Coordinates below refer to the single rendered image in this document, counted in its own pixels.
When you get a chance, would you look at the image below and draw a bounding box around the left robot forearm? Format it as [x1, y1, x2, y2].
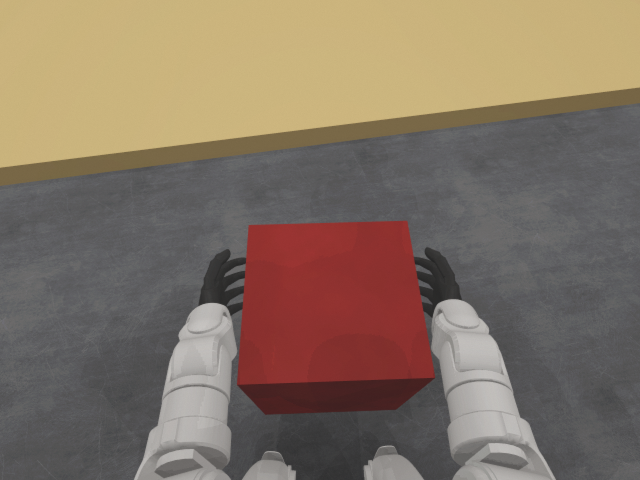
[134, 303, 237, 480]

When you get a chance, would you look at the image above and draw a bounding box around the carton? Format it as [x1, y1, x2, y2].
[237, 221, 435, 415]

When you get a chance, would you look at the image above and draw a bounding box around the left robot shin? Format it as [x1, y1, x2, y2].
[261, 451, 285, 463]

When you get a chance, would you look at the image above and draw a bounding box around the robot left hand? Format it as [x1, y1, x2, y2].
[198, 249, 246, 316]

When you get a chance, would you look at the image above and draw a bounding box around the right robot forearm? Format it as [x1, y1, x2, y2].
[431, 299, 556, 480]

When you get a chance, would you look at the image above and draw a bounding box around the robot left thigh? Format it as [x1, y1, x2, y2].
[242, 460, 296, 480]

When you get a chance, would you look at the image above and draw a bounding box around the robot right hand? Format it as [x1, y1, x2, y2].
[414, 247, 462, 318]

